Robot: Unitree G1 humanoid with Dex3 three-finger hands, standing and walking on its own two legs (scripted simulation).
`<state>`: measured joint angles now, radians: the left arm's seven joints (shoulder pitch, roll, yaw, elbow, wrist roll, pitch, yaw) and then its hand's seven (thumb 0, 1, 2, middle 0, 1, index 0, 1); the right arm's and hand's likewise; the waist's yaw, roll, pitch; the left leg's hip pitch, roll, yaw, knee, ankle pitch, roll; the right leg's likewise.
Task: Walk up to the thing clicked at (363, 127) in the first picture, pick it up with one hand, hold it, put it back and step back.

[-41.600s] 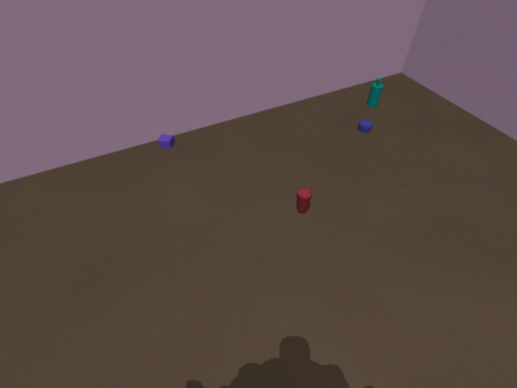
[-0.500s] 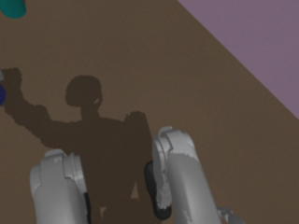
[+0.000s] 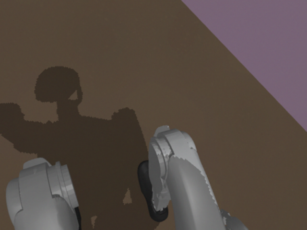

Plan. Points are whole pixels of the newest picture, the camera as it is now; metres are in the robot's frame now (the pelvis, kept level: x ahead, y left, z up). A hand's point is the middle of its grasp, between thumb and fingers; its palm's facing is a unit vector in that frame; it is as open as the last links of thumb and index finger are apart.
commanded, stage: rest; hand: left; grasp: from above
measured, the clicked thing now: out of the picture +0.47 +0.36 -0.24
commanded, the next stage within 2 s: open in 1.04 s
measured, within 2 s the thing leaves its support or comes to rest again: rests again in 0.60 s
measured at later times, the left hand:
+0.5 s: hand out of the picture +0.45 +0.34 -0.24, palm faces -0.47 -0.14 -0.87, open 9.7 cm
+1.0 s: hand out of the picture +0.46 +0.34 -0.25, palm faces -0.45 -0.14 -0.88, open 9.7 cm
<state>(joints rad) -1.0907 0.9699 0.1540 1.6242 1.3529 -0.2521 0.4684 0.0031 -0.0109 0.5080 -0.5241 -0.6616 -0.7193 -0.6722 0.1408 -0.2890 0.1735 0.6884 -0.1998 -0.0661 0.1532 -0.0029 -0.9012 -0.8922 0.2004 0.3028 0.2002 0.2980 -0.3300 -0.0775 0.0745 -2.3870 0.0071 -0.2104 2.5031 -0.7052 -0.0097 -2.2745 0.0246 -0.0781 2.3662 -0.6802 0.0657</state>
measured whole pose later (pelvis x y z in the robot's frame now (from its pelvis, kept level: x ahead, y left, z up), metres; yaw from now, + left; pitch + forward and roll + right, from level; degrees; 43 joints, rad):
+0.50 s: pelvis +0.00 +0.00 -0.01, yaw -2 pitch +30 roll -14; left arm -1.08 1.04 0.14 1.67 1.34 -0.26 0.51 0.00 -0.02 0.51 -0.54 -0.65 -0.73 -0.66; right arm 0.11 -0.32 0.25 0.66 -0.23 -0.11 0.17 0.00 -0.90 -0.89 0.20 0.30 0.20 0.30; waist -0.36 -0.13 0.14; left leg -2.37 0.01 -0.25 2.54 -0.72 -0.01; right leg -2.25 0.04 -0.11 2.37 -0.67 0.07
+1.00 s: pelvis +0.00 +0.01 -0.01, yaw -3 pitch +29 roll -15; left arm -1.09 1.08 0.12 1.72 1.32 -0.25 0.55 0.00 -0.02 0.51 -0.54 -0.64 -0.73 -0.66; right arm 0.09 -0.33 0.31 0.64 -0.25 -0.16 0.20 0.00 -0.90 -0.90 0.20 0.30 0.20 0.30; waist -0.38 -0.14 0.16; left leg -2.37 0.02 -0.27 2.56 -0.73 0.00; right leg -2.23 0.05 -0.13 2.37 -0.67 0.07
